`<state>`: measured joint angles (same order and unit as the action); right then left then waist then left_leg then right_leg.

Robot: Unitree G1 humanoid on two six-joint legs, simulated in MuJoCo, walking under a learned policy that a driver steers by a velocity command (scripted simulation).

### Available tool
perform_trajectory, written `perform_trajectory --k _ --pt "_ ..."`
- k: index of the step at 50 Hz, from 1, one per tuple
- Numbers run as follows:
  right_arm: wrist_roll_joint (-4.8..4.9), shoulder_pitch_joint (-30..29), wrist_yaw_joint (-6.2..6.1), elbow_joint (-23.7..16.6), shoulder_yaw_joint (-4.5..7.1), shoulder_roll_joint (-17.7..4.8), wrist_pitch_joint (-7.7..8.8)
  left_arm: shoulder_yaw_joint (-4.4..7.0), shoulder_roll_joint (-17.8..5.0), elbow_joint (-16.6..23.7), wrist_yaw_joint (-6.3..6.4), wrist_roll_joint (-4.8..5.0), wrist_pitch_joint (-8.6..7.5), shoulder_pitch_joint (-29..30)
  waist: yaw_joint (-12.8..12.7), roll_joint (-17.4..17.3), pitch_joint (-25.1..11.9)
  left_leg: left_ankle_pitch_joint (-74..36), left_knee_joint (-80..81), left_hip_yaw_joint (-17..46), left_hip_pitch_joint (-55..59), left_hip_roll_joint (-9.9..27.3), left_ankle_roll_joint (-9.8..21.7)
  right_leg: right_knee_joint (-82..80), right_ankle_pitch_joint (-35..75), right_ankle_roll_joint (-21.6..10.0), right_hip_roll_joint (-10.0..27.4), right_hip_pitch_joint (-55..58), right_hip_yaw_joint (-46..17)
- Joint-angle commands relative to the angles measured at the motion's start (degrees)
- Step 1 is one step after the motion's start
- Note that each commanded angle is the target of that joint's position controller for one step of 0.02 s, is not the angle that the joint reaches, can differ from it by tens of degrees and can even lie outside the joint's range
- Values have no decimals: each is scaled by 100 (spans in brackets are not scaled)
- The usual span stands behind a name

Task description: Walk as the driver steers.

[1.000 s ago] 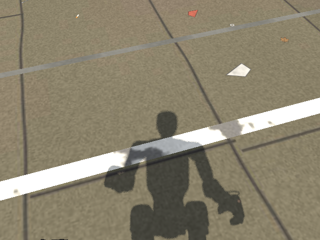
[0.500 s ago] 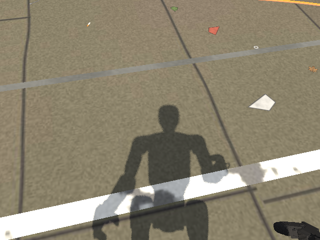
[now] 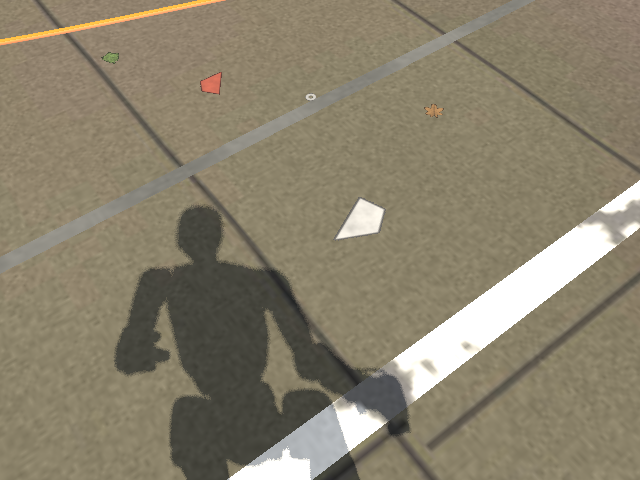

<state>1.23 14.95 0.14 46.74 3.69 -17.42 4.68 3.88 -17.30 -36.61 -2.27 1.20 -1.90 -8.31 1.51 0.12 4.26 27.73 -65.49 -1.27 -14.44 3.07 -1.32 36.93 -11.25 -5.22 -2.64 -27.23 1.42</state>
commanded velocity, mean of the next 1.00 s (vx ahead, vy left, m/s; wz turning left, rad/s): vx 0.40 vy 0.00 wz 0.08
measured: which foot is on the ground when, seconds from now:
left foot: up 0.00-0.46, down 0.48-0.94, up 0.96-1.00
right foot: down 0.00-0.50, up 0.52-0.90, down 0.92-1.00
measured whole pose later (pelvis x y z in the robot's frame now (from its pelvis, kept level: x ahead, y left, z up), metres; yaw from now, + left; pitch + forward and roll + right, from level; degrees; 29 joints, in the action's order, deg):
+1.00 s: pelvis +0.53 +0.07 +0.00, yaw +7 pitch +2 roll +1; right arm -0.7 9.7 -1.1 44.3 2.3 -17.0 0.9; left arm 2.8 -16.4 -39.2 -1.7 -0.9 -3.9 -10.5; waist 0.0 -0.3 1.9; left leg 29.4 -55.9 1.6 -16.8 -5.1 0.2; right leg 31.4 -5.5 -3.0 -2.2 -28.6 -1.1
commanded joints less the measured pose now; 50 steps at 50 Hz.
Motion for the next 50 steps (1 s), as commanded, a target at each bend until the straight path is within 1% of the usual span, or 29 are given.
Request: perform_trajectory --k 1,2,3,5,7,11,13,18,21,22,23,24,25,26,27,28,29,30,31,34,37,39,42,44,46,47,48,49,50 --pt "-41 -389 -9 -669 83 -694 348 227 -751 161 60 -46 -147 -814 -394 100 -1018 -714 -476 583 -2887 315 184 -2031 123 -1183 1663 3019 -2889" --pt "-78 -210 -4 -562 111 -720 279 141 -527 248 86 -133 -162 -538 -191 225 -925 -969 -191 600 -2418 494 175 -2137 775 -1096 1522 2470 -2437" --pt "-75 -85 13 -489 116 -696 191 114 -469 265 97 -173 -181 -441 -105 304 -899 -1095 -67 562 -2135 538 135 -2266 1132 -1088 1464 2151 -2230" --pt "-94 10 13 -392 79 -515 44 117 -547 132 112 -154 -261 -507 -55 254 -802 -1346 216 439 -2006 552 17 -2474 1765 -1115 1420 1802 -1707" --pt "-95 -304 -6 -468 30 -395 -37 137 -653 -24 148 -158 -317 -648 -142 217 -548 -1925 729 427 -2293 589 -76 -2693 1867 -1045 1375 1733 -1293" --pt "-39 -807 65 -538 -22 -290 -11 109 -658 -236 199 -175 -345 -747 -380 261 -269 -3401 2102 359 -2310 443 -19 -2929 1445 -679 1155 1875 -534" --pt "-1 -1111 118 -624 -54 -231 10 124 -726 -368 208 -173 -358 -860 -531 253 -123 -3730 2603 294 -2244 320 38 -3047 1265 -609 1248 2024 -352" --pt "10 -1557 296 -902 -78 -209 31 171 -761 -697 229 -117 -239 -1110 -690 178 100 -3190 3247 265 -2745 115 300 -2717 1860 -519 1640 3203 -71" --pt "-27 -1313 379 -993 -16 -343 19 226 -925 -702 316 -86 -114 -957 -437 403 -221 -2274 3308 -148 -2221 -235 576 -1880 4146 -317 1695 3593 161" --pt "-38 -935 367 -943 68 -500 -8 244 -1003 -676 361 -86 -66 -899 -218 524 -537 -1998 3257 -334 -1661 -457 696 -1267 5190 -227 1640 3612 261" --pt "-38 -175 331 -780 209 -739 -23 227 -999 -640 406 -83 -11 -802 220 449 -975 -2153 3469 -435 -583 -695 869 -197 5602 -58 1456 3299 480" --pt "-28 755 252 -622 366 -1121 -58 160 -890 -546 460 -137 -30 -838 645 80 -1553 -2409 3529 459 1166 -213 1202 1365 4365 172 1265 2078 556" --pt "17 1054 211 -608 486 -1662 -51 -87 -159 -309 339 -282 -188 -1487 196 -1388 -2223 -1539 3765 3545 3420 1294 2349 3609 -461 612 68 -600 364" --pt "36 1171 199 -654 346 -1173 -38 -79 -420 -349 238 -171 -406 -1115 509 -1050 -2728 -902 4593 4876 3949 1559 2505 4328 -2100 565 -149 -1474 -728" --pt "-14 950 166 -675 274 -942 -41 -5 -725 -148 151 63 -553 -572 599 -764 -1927 -957 4747 4012 3441 1401 2184 4303 -1669 445 219 -1944 -877" --pt "-23 597 146 -759 247 -856 -46 -40 -686 -50 150 57 -632 -296 431 -231 -1390 -1325 4793 3369 2603 1184 1997 3845 -1222 390 477 -1858 -784" --pt "-30 244 137 -835 203 -727 -62 -13 -685 -37 182 -92 -648 -163 204 81 -930 -1932 4908 2903 1752 981 1890 3268 -985 436 647 -1607 -710" --pt "-91 37 112 -925 152 -616 -62 31 -719 -29 203 -167 -598 -234 -6 -57 -785 -2454 5045 2604 1180 820 1867 2964 -820 493 771 -1197 -720" --pt "-136 -183 94 -999 116 -537 -74 36 -689 -84 201 -170 -518 -424 -167 -195 -673 -3243 5120 2315 801 777 1866 2809 -771 597 831 -947 -634" --pt "-172 -280 30 -864 99 -602 -27 -48 -396 -246 250 -188 -333 -726 -318 -262 -615 -5587 5111 1179 57 580 1753 1943 -349 885 812 -463 -298" --pt "-166 -193 -21 -695 70 -618 -50 -133 -196 -257 242 -156 -314 -363 -89 -424 -731 -5586 5101 408 -30 214 1372 644 1172 843 674 15 -108" --pt "-186 -24 -38 -547 46 -621 -74 -123 -221 -213 186 -99 -338 -93 97 -413 -782 -5117 5103 356 242 305 1266 53 1990 740 579 173 -157" --pt "-215 -126 -55 -408 54 -687 -138 -45 -392 -120 84 -88 -353 48 107 -430 -700 -4810 4843 408 733 604 1200 -317 1754 542 521 62 -304" --pt "-156 -271 -107 -373 91 -755 -236 40 -567 -36 8 -133 -344 2 5 -442 -635 -4942 4355 472 1045 761 1128 -424 1079 393 440 -93 -272" --pt "-79 -395 -191 -400 92 -698 -344 157 -734 -162 -19 -184 -340 -674 -344 -290 -821 -5240 3225 325 1009 528 869 -950 1303 168 223 622 -130" --pt "-185 -213 -229 -493 70 -646 -350 267 -1108 -146 26 -200 -335 -1039 -403 339 -1258 -4302 1949 27 570 43 522 -999 3435 -164 743 1515 -940" --pt "-310 395 -197 -602 -44 -277 -314 303 -1450 1 84 -263 -284 -1058 -64 1558 -1863 -417 -110 -109 -1210 -907 39 -911 5225 -1287 2082 3165 -2852" --pt "-251 329 -115 -580 -73 -424 -306 198 -991 39 120 -235 -226 -1207 -282 1420 -2498 1009 -951 618 -1894 -1046 -53 -1270 4435 -1701 2356 3641 -3781" --pt "-121 25 -87 -633 -16 -630 -345 172 -852 159 146 -177 -174 -929 -352 881 -2198 716 -1279 881 -2136 -743 -39 -1358 3327 -1476 2124 3302 -3412"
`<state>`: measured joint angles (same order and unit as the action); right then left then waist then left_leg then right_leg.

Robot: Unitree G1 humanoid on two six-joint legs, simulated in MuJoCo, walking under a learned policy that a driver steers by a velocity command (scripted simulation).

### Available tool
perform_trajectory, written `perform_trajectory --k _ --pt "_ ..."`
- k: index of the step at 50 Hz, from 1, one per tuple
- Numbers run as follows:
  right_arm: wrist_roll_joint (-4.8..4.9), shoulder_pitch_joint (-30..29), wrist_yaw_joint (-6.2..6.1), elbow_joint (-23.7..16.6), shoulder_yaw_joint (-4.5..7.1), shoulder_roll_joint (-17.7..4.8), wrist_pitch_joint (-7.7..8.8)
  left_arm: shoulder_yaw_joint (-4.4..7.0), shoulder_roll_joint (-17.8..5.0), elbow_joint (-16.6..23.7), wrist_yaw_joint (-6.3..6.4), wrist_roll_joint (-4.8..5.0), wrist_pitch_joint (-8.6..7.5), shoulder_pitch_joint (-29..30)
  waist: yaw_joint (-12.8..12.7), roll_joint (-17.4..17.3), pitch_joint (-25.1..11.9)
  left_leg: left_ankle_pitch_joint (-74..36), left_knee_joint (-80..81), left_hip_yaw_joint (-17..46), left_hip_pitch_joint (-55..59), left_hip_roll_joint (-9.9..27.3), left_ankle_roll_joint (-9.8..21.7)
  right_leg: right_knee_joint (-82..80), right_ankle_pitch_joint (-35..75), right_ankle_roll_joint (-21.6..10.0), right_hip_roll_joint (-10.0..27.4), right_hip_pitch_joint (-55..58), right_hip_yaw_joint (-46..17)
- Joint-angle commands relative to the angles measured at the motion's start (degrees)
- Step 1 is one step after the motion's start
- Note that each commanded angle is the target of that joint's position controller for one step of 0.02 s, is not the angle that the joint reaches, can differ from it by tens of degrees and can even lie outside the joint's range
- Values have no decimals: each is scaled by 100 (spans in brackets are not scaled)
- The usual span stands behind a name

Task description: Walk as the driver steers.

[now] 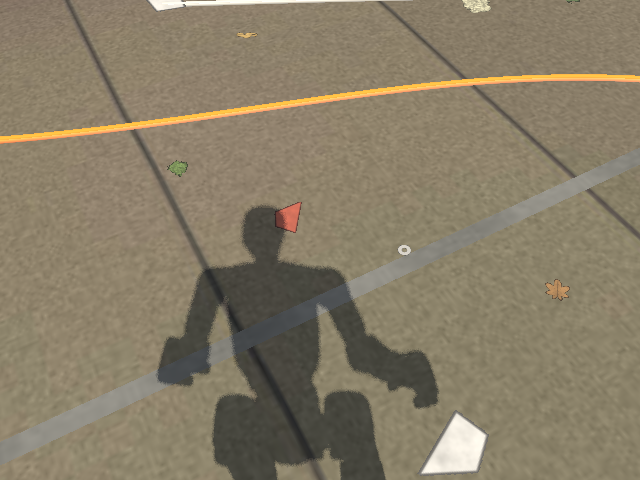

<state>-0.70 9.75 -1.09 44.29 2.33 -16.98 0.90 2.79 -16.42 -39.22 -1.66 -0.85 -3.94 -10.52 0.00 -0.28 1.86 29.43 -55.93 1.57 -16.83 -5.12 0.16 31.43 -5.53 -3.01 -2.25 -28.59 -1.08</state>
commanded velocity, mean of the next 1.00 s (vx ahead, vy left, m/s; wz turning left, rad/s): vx -0.06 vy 0.00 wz -0.55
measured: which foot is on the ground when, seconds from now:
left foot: up 0.00-0.32, down 0.34-0.78, up 0.80-1.00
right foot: down 0.00-0.36, up 0.38-0.76, down 0.78-1.00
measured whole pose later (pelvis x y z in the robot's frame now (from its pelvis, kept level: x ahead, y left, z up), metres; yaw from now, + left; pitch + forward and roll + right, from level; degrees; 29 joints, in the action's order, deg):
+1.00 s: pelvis -0.06 +0.05 +0.02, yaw -35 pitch +1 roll +3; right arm 0.1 7.1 -3.2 43.7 6.8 -19.3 -2.5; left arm 3.5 -16.5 -37.8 2.1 0.2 2.0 -14.3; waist -0.6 -2.0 2.6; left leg 20.1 -64.9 2.4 -30.9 -1.7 -4.2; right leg 27.3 -12.7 -1.6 -1.3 -15.6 -7.1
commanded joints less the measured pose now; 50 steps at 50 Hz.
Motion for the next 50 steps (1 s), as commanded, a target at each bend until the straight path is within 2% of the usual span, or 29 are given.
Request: perform_trajectory --k 1,2,4,6,9,14,16,17,18,19,20,21,22,23,26,30,34,37,38,39,40,41,42,43,44,45,46,48,50 --pt "87 219 13 -443 119 -641 -39 256 -824 487 124 74 112 -450 -189 388 -1574 195 -2100 532 -1990 254 -181 -935 1761 -1395 1816 2903 -2757" --pt "58 42 -23 -483 130 -620 -115 234 -795 533 162 114 188 -282 -127 163 -1150 -54 -1697 500 -1963 399 -201 -1132 1115 -1242 1682 2235 -2547" --pt "59 30 -62 -524 137 -515 -211 249 -811 614 208 82 315 -15 93 497 -776 -337 -555 343 -1407 431 -240 -1415 185 -966 1173 1371 -2175" --pt "66 158 -88 -439 120 -397 -196 316 -905 676 261 31 396 -12 89 771 -846 -393 176 223 -1046 288 -348 -1444 242 -962 1006 1228 -2048" --pt "57 155 -93 -382 128 -403 -171 391 -1015 733 337 84 460 -14 19 806 -1050 -821 848 314 -698 272 -419 -1411 -115 -941 979 1180 -2153" --pt "90 77 -17 -406 193 -462 -47 426 -998 799 366 116 604 49 -52 951 -891 -1078 1828 345 -388 240 -289 -1380 -946 -776 905 1136 -2618" --pt "90 329 20 -308 238 -461 26 426 -964 822 384 173 666 145 109 963 -782 -1663 2844 230 117 238 -140 -1077 -356 -589 745 1043 -2607" --pt "33 461 11 -283 311 -669 43 398 -850 813 393 201 680 31 106 763 -817 -2025 3288 473 527 660 16 -729 -400 -367 531 849 -2429" --pt "-100 340 -26 -371 427 -1193 10 339 -602 884 380 171 674 -107 -114 -432 -721 -2762 3672 1611 803 1856 533 326 -1434 -37 -76 156 -1647" --pt "-285 150 -43 -393 455 -1259 -34 401 -752 987 356 180 604 -25 -133 -1894 -534 -4118 3942 2693 371 2750 1458 1893 -2969 317 -754 -396 -692" --pt "-291 -210 -83 -604 337 -876 -27 525 -1120 759 346 96 585 -350 -212 -1261 -617 -4816 3765 2414 248 2805 1611 3224 -3004 522 -497 -301 -935" --pt "-210 -519 -120 -695 273 -638 -39 571 -1155 532 359 150 636 -569 -352 -808 -611 -5092 3526 1741 264 2441 1343 3808 -2717 591 -525 -288 -883" --pt "-114 -676 -130 -747 252 -582 -58 548 -1011 379 418 148 725 -711 -404 -589 -587 -5243 3341 1255 388 2118 1124 4242 -2458 702 -525 -352 -808" --pt "-31 -682 -139 -762 222 -537 -71 515 -916 341 454 134 801 -728 -344 -534 -552 -5538 3230 1041 522 2072 1125 4676 -2283 809 -503 -494 -818" --pt "-45 -495 -187 -767 186 -527 -194 419 -744 484 473 275 883 -376 -143 -777 -529 -5625 3232 520 968 1883 1247 4569 -1970 1027 -461 -592 -541" --pt "-46 -194 -289 -693 271 -681 -320 324 -587 632 423 273 847 -87 139 -1067 -746 -5596 3148 533 1858 2218 1396 3293 -2132 1116 -47 -499 -383" --pt "34 -320 -292 -622 387 -845 -380 266 -514 603 255 267 818 -288 151 -1328 -878 -5389 3186 267 1523 2287 1312 1754 -2144 922 359 540 56" --pt "146 -397 -268 -527 451 -948 -389 330 -611 433 139 259 861 -732 -37 -1127 -885 -4112 3124 107 1158 2290 1078 402 -1427 531 337 1254 387" --pt "223 -383 -256 -454 460 -916 -372 360 -635 308 125 231 870 -948 -141 -915 -764 -3405 2946 -110 779 2137 802 -342 -881 297 198 1642 483" --pt "214 -82 -203 -289 441 -737 -345 413 -785 295 156 171 878 -917 -62 -205 -436 -2298 2370 -517 41 1838 327 -880 -213 31 261 1980 27" --pt "-94 -17 -132 -436 360 -394 -324 603 -1569 426 277 158 875 -1023 102 1781 -314 42 753 -1141 -1654 998 -374 -977 2011 -662 1796 2663 -2111" --pt "-88 -1108 -186 -806 395 -510 -270 576 -1745 599 228 -203 720 -1013 -513 1797 -422 1188 -560 -201 -2100 444 -446 -1415 2168 -1688 2590 1703 -3139" --pt "22 -1304 -211 -827 438 -561 -283 529 -1590 608 213 -301 565 -601 -361 1193 -292 732 -1186 218 -1990 550 -316 -1560 1002 -1490 2242 1425 -2674" --pt "77 -1072 -232 -708 465 -544 -317 488 -1417 613 260 -155 484 -125 -89 1051 -149 66 -1276 303 -2014 583 -233 -1555 219 -1050 1812 1352 -2213" --pt "55 -756 -269 -490 510 -599 -342 410 -1141 645 300 5 466 170 35 867 -178 -329 -1314 316 -1981 592 -261 -1477 -112 -769 1568 1446 -2001" --pt "7 -566 -280 -430 538 -638 -341 337 -981 652 332 109 462 300 103 915 -229 -634 -1437 297 -1919 543 -334 -1408 -13 -704 1426 1484 -1882" --pt "20 -531 -255 -450 537 -601 -305 281 -865 643 361 138 473 239 115 937 -321 -828 -1536 266 -1810 469 -390 -1376 19 -715 1314 1517 -1847" --pt "86 -530 -216 -497 504 -524 -241 245 -769 614 411 121 479 59 37 919 -434 -1050 -1240 270 -1843 416 -450 -1323 25 -774 1254 1845 -1875" --pt "104 -650 -187 -562 450 -447 -189 278 -850 575 452 126 492 -130 -84 935 -414 -1091 -390 295 -1869 406 -495 -1284 -95 -794 1239 2146 -2039"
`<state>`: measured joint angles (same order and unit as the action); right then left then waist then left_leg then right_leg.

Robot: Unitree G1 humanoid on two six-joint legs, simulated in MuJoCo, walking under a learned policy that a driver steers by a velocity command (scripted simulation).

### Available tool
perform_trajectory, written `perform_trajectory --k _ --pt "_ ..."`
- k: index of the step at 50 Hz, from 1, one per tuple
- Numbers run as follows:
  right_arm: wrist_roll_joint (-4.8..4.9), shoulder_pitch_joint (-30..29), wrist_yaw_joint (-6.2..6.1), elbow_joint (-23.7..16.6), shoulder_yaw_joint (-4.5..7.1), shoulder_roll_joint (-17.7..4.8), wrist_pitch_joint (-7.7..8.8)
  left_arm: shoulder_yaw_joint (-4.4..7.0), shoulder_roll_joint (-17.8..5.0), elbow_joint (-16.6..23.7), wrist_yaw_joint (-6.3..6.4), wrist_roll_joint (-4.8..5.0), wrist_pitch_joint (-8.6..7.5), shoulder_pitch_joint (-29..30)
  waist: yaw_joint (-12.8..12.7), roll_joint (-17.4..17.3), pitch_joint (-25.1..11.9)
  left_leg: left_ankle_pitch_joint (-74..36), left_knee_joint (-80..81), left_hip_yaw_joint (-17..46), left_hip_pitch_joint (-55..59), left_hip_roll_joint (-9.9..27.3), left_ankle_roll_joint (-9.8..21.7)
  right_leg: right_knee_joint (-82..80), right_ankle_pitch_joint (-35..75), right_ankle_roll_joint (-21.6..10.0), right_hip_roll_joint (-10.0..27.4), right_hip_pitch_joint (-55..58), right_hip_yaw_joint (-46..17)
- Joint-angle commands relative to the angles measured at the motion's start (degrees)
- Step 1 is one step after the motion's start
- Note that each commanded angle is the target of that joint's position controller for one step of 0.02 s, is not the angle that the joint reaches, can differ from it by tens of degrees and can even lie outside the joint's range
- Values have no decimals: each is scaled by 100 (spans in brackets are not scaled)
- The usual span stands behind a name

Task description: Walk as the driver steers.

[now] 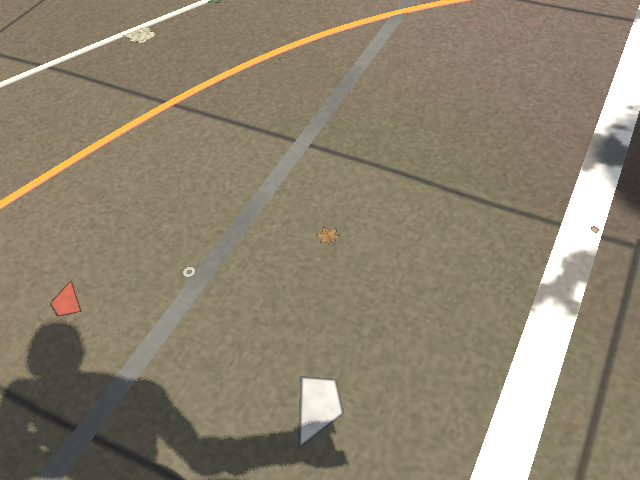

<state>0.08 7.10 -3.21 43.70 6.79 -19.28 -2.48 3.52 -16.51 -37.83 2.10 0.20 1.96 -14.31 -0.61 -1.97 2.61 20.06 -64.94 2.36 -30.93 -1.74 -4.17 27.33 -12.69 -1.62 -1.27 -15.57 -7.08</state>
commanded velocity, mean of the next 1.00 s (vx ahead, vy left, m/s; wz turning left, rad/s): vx -0.01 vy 0.00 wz -0.06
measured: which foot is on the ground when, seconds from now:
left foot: up 0.00-0.22, down 0.24-0.60, up 0.62-0.90, down 0.92-1.00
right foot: down 0.00-0.24, up 0.26-0.56, down 0.58-0.92, up 0.94-1.00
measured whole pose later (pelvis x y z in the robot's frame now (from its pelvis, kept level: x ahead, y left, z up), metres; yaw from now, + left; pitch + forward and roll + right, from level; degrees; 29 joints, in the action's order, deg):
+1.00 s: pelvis -0.05 +0.05 -0.02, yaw +1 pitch +1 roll -1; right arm -0.6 12.1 1.2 37.1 3.5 -18.1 -1.0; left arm 4.7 -18.2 -40.1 2.6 -0.1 1.7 -7.4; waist 0.8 2.6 3.5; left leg 18.1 -35.8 -0.5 -18.9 -1.8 3.9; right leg 59.3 -32.3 3.1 1.5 -24.6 -1.7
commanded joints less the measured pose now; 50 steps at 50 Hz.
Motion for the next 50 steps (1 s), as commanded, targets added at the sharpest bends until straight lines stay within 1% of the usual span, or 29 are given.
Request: perform_trajectory --k 1,7,11,12,13,14,15,17,18,20,22,24,25,28,29,30,31,32,34,36,38,40,44,45,46,47,48,49,50 --pt "26 -424 49 -524 -16 -203 174 232 -907 430 91 19 -84 184 -78 1134 -501 -130 917 233 -372 62 -83 -861 475 -947 1145 922 -1556" --pt "100 -129 238 -480 -32 -306 308 333 -1136 555 -10 18 15 366 -121 1310 -460 388 2556 238 848 -152 33 -874 -6 -1039 1050 411 -2348" --pt "102 543 305 -284 27 -343 404 339 -1096 604 -8 192 74 659 237 1147 -608 -705 4457 160 1967 -105 307 -550 90 -673 670 150 -2492" --pt "38 705 284 -255 93 -599 395 304 -927 582 2 177 68 481 187 691 -743 -952 4679 626 2651 558 533 6 -652 -376 336 -402 -2097" --pt "-88 549 256 -347 164 -1096 346 257 -673 623 -20 124 44 171 -130 -852 -692 -1508 4826 1989 2968 1799 1195 1347 -1830 7 -613 -1405 -858" --pt "-283 332 290 -462 135 -1023 376 420 -1118 661 5 90 -20 336 16 -1165 -437 -1718 5061 2734 2192 2472 1924 2669 -2350 264 -644 -1800 -489" --pt "-252 -93 263 -611 25 -706 408 515 -1361 563 4 52 -26 296 -147 -743 -316 -1624 5023 2311 1922 2299 1901 3483 -1953 347 -375 -1668 -532" --pt "-62 -405 193 -687 -103 -343 403 471 -1063 293 23 20 69 60 -202 -528 -204 -1296 4909 1421 1945 1605 1512 4130 -1294 518 -406 -1719 -465" --pt "-13 -347 169 -668 -149 -291 391 426 -913 268 15 22 99 9 -151 -549 -146 -1583 4861 1242 2000 1538 1536 4374 -1181 595 -419 -1795 -447" --pt "-38 -38 146 -594 -204 -236 356 329 -693 353 9 66 68 230 28 -558 -158 -1856 4835 953 2177 1367 1629 3991 -1066 684 -388 -1723 -285" --pt "-62 97 165 -496 -301 -53 360 181 -367 405 16 -2 24 421 97 -654 -315 -1952 4724 877 2480 1271 1628 2699 -1015 747 -107 -1331 -219" --pt "-8 102 225 -456 -271 -256 327 57 -126 421 -20 -79 -14 553 192 -950 -358 -2140 4646 767 2299 1143 1561 1312 -1262 802 120 -459 357" --pt "26 302 243 -396 -217 -467 288 96 -255 406 -24 -41 -38 602 277 -1001 -301 -2302 4551 898 2238 1157 1586 849 -1314 818 -2 -222 539" --pt "198 597 270 -298 -165 -705 293 234 -693 183 -5 11 -101 154 78 -694 -260 -2817 4287 1219 1902 1134 1326 -987 611 497 -14 877 439" --pt "132 612 301 -347 -195 -643 374 298 -993 196 63 -10 -99 -73 58 -331 -560 -2486 4125 1185 1568 1042 1034 -742 1510 304 481 1526 73" --pt "34 626 371 -486 -269 -379 480 401 -1425 166 122 -72 -52 -78 256 669 -790 -1713 3739 656 1055 557 710 -163 2561 -104 1046 1897 -267" --pt "77 371 370 -508 -315 -250 500 387 -1191 117 86 -93 -18 -94 60 1129 -922 -686 3316 122 1019 199 444 -248 2169 -512 1206 1617 -398" --pt "109 192 360 -553 -289 -340 462 337 -974 172 58 -107 -15 32 -14 1180 -728 -281 2932 -22 800 121 336 -445 1845 -702 1401 1443 -613" --pt "130 165 324 -588 -222 -371 310 296 -838 261 77 -101 -50 239 -63 1521 -479 748 1928 -162 381 113 289 -613 2034 -968 1785 1220 -873" --pt "136 266 328 -627 -162 -364 161 281 -844 261 88 -98 -148 285 -35 1292 -335 1607 813 -13 -4 305 212 -640 2771 -1230 2138 1103 -906" --pt "127 339 346 -643 -193 -234 63 312 -903 245 68 -26 -189 574 75 1059 -307 1187 984 -105 144 424 150 -608 2749 -1080 1946 930 -431" --pt "125 324 404 -716 -223 -193 21 331 -951 252 54 -5 -156 794 73 1138 -398 725 1441 -311 585 436 137 -553 2713 -971 1788 745 -38" --pt "130 683 510 -774 -138 -327 -27 337 -992 180 26 132 -110 868 243 1012 -611 -499 3121 -765 1586 147 404 86 2026 -643 1679 562 423" --pt "79 840 462 -745 -75 -446 -24 304 -853 62 6 136 -129 599 257 635 -620 -1082 3703 -589 2092 23 565 639 1187 -334 1429 218 711" --pt "73 939 363 -848 77 -1042 3 223 -555 62 -20 -76 -140 344 125 -819 -584 -2887 4200 958 2861 995 980 2111 -631 251 855 -935 1322" --pt "-101 1022 397 -1057 119 -1542 110 141 -418 456 34 -193 -151 906 312 -1708 -612 -3830 4620 3213 2715 2402 2312 3385 -2928 561 -69 -2105 876" --pt "-215 1094 440 -1067 54 -1325 246 222 -702 460 77 -79 -151 1087 506 -944 -841 -3201 4763 3203 2653 2443 2610 4229 -2896 539 66 -2152 216" --pt "-166 833 425 -1056 -8 -1143 331 257 -795 418 79 3 -137 1038 320 -723 -601 -2645 4716 2661 2504 2132 2328 4364 -2380 458 193 -2245 134" --pt "-49 547 379 -1071 -27 -1017 340 298 -848 278 106 -22 -124 915 187 -382 -454 -2114 4677 2230 2422 1783 1963 4169 -1844 437 313 -2254 135"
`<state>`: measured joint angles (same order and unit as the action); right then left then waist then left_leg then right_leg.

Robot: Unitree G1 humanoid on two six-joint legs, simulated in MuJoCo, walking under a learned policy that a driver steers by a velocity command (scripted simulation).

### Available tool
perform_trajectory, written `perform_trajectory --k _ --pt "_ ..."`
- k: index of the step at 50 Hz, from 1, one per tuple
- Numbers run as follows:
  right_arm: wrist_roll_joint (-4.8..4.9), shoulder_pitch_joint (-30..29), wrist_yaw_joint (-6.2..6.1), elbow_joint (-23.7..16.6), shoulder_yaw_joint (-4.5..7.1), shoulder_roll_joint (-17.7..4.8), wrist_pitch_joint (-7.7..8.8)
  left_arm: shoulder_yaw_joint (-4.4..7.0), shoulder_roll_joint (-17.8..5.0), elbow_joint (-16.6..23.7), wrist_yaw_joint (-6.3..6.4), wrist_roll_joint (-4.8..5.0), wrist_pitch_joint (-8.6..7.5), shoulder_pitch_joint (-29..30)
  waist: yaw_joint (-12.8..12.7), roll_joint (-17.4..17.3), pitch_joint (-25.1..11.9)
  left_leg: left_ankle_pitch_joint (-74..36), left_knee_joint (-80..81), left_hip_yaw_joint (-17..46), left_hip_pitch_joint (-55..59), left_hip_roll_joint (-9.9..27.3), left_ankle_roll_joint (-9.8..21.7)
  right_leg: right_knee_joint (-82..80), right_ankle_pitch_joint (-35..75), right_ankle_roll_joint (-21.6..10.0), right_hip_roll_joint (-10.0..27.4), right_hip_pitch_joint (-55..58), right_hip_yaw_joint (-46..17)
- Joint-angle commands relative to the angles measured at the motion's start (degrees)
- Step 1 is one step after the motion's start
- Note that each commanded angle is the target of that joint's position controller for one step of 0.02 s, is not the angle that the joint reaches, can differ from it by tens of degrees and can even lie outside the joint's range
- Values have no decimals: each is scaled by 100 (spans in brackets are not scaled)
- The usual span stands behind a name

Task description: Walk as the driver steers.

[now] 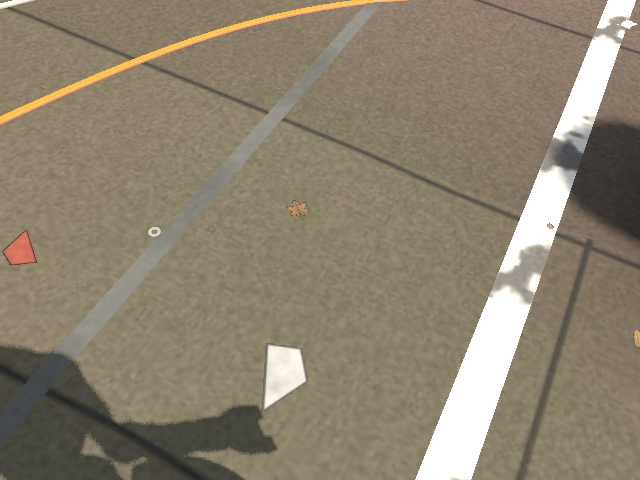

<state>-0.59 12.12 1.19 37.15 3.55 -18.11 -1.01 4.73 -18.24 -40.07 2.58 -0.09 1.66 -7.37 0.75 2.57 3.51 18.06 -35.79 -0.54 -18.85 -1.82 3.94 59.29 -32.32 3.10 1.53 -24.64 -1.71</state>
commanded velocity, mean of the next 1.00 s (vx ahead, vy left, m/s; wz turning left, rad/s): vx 0.11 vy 0.00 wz -0.15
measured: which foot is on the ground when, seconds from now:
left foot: down 0.00-0.46, up 0.48-0.82, down 0.84-1.00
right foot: up 0.00-0.44, down 0.46-0.86, up 0.88-1.00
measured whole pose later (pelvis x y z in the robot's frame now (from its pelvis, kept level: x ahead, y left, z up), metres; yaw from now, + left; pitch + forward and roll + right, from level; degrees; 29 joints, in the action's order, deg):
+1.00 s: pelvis +0.18 +0.00 +0.01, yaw -15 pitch +1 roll +0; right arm -1.1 4.8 -0.3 36.6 2.3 -15.2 1.3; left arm 4.2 -20.5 -38.9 2.7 1.1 2.9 -12.5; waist -1.1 2.0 4.6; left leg 8.2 -26.3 -1.4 -19.0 -1.1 2.1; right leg 65.3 -30.6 4.8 -2.7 -24.1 -6.1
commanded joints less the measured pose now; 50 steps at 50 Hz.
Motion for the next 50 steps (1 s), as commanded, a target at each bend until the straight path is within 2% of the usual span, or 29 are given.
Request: perform_trajectory --k 1,5,7,10,11,12,14,17,19,21,22,23,24,25,26,29,33,35,38,40,41,42,43,44,45,46,47,48,50 --pt "98 -175 -114 -457 250 -1023 170 205 -729 457 88 -35 -86 227 -8 -778 -477 -1890 1735 2311 1137 1610 940 734 541 -14 89 -1310 -435" --pt "86 -149 -265 -537 179 -902 84 146 -474 335 8 8 -123 40 -71 -853 -777 -2343 1706 1897 1152 1230 890 391 1277 177 -154 -824 -322" --pt "102 -88 -302 -534 183 -903 51 109 -410 332 3 15 -135 129 -8 -858 -761 -2082 1693 1955 1333 1209 895 -197 1370 254 -170 -858 -329" --pt "50 -136 -319 -529 150 -824 6 59 -368 267 -39 32 -151 136 66 -995 -765 -1646 1680 1936 1250 1194 894 -920 1446 309 -71 -482 -291" --pt "32 -86 -309 -491 115 -732 4 30 -346 230 -74 40 -165 79 114 -1021 -840 -898 1792 1909 1153 1156 905 -1176 1491 287 -10 -243 -222" --pt "24 -28 -283 -436 84 -684 15 0 -323 223 -116 53 -190 90 188 -1114 -774 -40 1959 1945 999 1130 915 -1426 1488 251 15 -52 -111" --pt "15 90 -221 -312 90 -815 36 -24 -390 266 -194 103 -266 201 327 -1291 -462 1033 2237 2196 816 1236 964 -1713 1282 136 -9 42 91" --pt "42 215 -180 -178 116 -968 108 -53 -463 279 -276 186 -423 265 403 -1070 -154 1514 2331 2415 924 1469 995 -2180 1048 -183 -2 -16 143" --pt "96 147 -167 -124 109 -966 162 -91 -380 187 -328 202 -532 61 254 -941 -104 1504 2267 2278 835 1473 940 -2675 1223 -421 -39 329 239" --pt "134 -14 -145 -119 70 -854 198 -101 -326 -44 -357 180 -609 -417 -50 -784 -171 1417 2003 1872 406 1257 771 -3385 1629 -647 -205 1258 407" --pt "98 -103 -135 -140 15 -675 237 -84 -382 -172 -346 180 -626 -759 -204 -682 -259 1199 1640 1597 108 1075 608 -3487 1593 -757 -116 1787 174" --pt "0 -329 -114 -254 -98 -323 295 -51 -576 -242 -315 171 -634 -1170 -347 -101 -348 479 527 978 -383 648 274 -3896 1565 -991 517 2353 -813" --pt "-84 -532 -128 -586 -95 -256 409 135 -1304 -245 -318 133 -621 -1357 -207 1131 -267 686 -816 -71 -1601 -226 -223 -4316 1768 -1705 1495 2809 -2741" --pt "4 -788 -163 -649 10 -657 492 135 -1172 -218 -354 60 -645 -1523 -480 979 -59 1747 -1812 211 -2359 -187 -406 -4541 2472 -2235 1960 2928 -3560" --pt "84 -648 -133 -614 60 -757 532 67 -952 -188 -344 48 -675 -1413 -333 620 -42 1590 -2240 421 -2606 35 -434 -4361 3301 -2170 1857 3109 -3167" --pt "12 -764 -65 -554 81 -650 480 53 -835 0 -236 145 -539 -1130 -268 304 -314 700 -2185 396 -2574 259 -613 -4078 5207 -1727 1261 3254 -2005" --pt "51 -919 -39 -517 -22 -238 392 106 -939 89 -18 137 -222 -1008 -229 422 -459 -254 -1080 118 -1570 -36 -824 -3973 5729 -1443 710 2428 -1337" --pt "58 -1069 -35 -520 -26 -220 368 143 -1015 131 40 165 -110 -1009 -292 487 -497 -713 -538 93 -1036 -173 -838 -3864 5524 -1308 611 2002 -1318" --pt "98 -1134 -16 -526 47 -366 371 165 -1038 197 54 188 -23 -965 -290 563 -520 -936 92 233 -497 -262 -790 -3625 5016 -1151 614 1750 -1659" --pt "102 -940 -30 -483 138 -531 418 163 -1012 293 48 190 -45 -763 -132 646 -541 -1081 592 350 -129 -237 -655 -3388 4622 -1024 593 1773 -2020" --pt "77 -703 -56 -424 184 -587 460 148 -961 362 42 193 -74 -571 64 631 -597 -1569 1082 321 278 -189 -528 -3107 4542 -905 455 1708 -2047" --pt "-5 -450 -110 -407 244 -769 507 94 -766 429 20 152 -122 -580 168 437 -876 -2342 1351 488 1045 167 -301 -2560 4371 -708 156 1480 -1929" --pt "-108 57 -185 -439 307 -1156 500 -27 -386 572 5 -7 -152 -715 257 -618 -1686 -4185 1116 1640 2452 1447 178 -1110 2382 -442 -337 769 -1474" --pt "-194 32 -142 -355 302 -1235 394 -79 -253 562 -11 33 -140 -1605 -258 -2080 -2178 -4681 1379 3557 3055 2720 1197 151 -1087 -164 -1018 -313 -1059" --pt "-75 -221 -137 -427 205 -790 350 86 -840 288 -14 71 -71 -1809 -294 -1390 -1696 -3672 1507 3422 2416 2665 1273 920 -872 30 -507 -506 -1040" --pt "-28 -478 -156 -490 118 -470 330 184 -1105 257 -7 153 -2 -1393 -198 -958 -1116 -3200 1488 2472 1899 2239 1034 1180 -431 140 -335 -655 -800" --pt "-32 -651 -159 -471 88 -415 291 191 -1048 233 33 160 69 -1225 -222 -681 -929 -2680 1585 1956 1510 1863 873 1133 -110 212 -231 -594 -669" --pt "-16 -775 -164 -426 82 -437 265 187 -981 303 58 124 122 -1071 -214 -767 -720 -2385 1717 1681 1141 1705 876 1075 148 269 -156 -536 -605" --pt "-71 -814 -188 -317 76 -472 257 89 -650 367 32 110 153 -1000 -232 -992 -611 -2373 1924 1146 646 1435 935 735 462 289 -180 -130 -368"
Keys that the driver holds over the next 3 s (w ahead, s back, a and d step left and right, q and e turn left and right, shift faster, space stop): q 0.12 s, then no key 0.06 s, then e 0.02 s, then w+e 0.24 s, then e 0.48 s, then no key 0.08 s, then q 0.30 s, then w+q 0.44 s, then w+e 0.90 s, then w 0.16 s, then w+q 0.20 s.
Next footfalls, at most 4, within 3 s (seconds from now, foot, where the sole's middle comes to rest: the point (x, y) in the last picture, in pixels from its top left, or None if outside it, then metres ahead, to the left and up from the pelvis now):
0.46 right None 0.08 -0.13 -0.77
0.84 left None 0.31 0.07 -0.76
1.20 right None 0.21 -0.16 -0.76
1.52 left None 0.28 0.10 -0.76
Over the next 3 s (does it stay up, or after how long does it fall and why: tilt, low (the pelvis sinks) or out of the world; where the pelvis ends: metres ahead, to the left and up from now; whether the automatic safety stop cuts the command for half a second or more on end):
stays up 1.00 -0.04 -0.01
